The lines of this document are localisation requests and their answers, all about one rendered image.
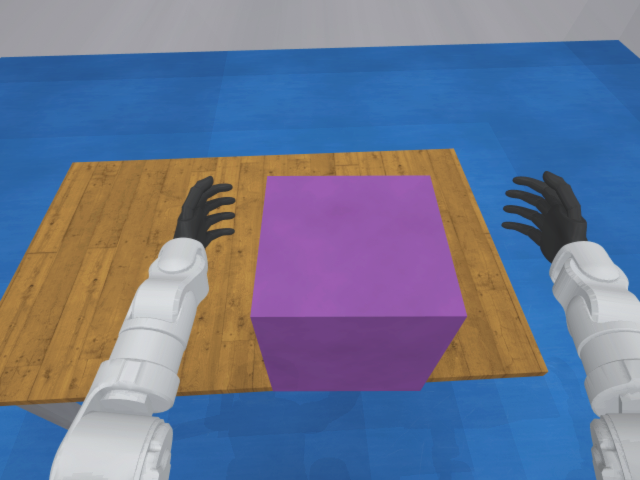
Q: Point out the left robot forearm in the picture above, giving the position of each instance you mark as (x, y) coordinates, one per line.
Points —
(140, 377)

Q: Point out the left robot upper arm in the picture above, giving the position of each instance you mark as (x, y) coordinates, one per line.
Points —
(116, 446)

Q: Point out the right robot forearm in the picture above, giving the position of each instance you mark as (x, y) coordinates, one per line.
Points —
(603, 318)

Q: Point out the right robot upper arm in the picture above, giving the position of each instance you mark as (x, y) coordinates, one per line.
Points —
(616, 446)

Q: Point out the table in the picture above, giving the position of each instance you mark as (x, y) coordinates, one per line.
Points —
(62, 312)

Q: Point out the robot right hand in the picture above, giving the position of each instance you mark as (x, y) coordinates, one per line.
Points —
(560, 223)

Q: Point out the carton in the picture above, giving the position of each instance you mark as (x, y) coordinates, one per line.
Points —
(355, 287)

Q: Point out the robot left hand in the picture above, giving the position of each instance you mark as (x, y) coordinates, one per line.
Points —
(193, 221)

